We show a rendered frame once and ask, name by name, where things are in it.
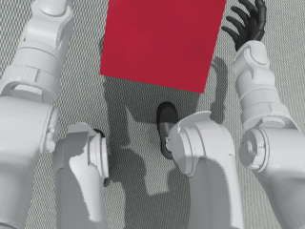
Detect robot left shin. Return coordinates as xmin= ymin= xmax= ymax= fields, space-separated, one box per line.
xmin=51 ymin=122 xmax=97 ymax=178

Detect right robot upper arm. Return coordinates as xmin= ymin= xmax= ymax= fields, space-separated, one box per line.
xmin=238 ymin=126 xmax=305 ymax=229

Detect right robot hand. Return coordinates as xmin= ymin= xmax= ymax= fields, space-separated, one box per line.
xmin=221 ymin=0 xmax=267 ymax=52

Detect left robot upper arm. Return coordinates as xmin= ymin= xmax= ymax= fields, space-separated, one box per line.
xmin=0 ymin=94 xmax=60 ymax=229

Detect left robot thigh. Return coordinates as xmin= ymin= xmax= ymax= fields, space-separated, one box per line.
xmin=54 ymin=131 xmax=109 ymax=229

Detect right robot forearm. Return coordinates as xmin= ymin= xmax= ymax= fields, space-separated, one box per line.
xmin=232 ymin=40 xmax=303 ymax=134

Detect carton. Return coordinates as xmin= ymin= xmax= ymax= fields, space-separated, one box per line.
xmin=99 ymin=0 xmax=227 ymax=94

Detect left robot forearm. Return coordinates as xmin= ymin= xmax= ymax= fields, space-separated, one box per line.
xmin=0 ymin=0 xmax=74 ymax=103

